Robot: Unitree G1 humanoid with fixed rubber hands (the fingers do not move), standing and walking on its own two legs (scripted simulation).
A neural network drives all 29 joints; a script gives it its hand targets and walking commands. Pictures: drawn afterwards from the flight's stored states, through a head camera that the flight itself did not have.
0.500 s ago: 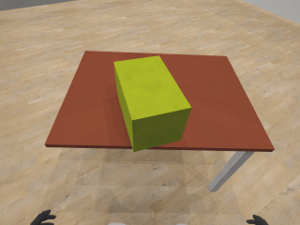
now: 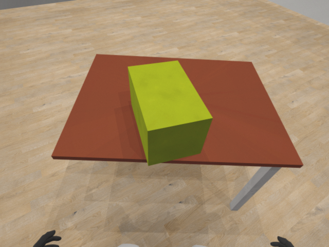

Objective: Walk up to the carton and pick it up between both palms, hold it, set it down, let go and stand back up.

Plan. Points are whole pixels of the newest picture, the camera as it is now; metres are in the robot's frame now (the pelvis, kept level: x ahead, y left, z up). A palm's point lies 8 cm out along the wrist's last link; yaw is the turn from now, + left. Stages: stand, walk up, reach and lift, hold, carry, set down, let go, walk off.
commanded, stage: walk up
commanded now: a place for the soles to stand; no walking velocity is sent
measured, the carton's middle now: (163, 109) +0.56 +0.02 -0.04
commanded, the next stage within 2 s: reach and lift in 1.64 s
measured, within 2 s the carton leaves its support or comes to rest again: neither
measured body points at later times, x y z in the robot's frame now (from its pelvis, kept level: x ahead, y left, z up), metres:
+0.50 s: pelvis +0.00 -0.02 +0.00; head +0.01 -0.02 +0.45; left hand +0.08 +0.30 -0.10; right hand +0.12 -0.33 -0.10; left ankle +0.02 +0.11 -0.69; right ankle +0.03 -0.12 -0.72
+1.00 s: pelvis +0.00 +0.02 +0.00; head +0.01 +0.01 +0.44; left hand +0.05 +0.33 -0.11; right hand +0.12 -0.29 -0.11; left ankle +0.07 +0.14 -0.71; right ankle +0.02 -0.09 -0.72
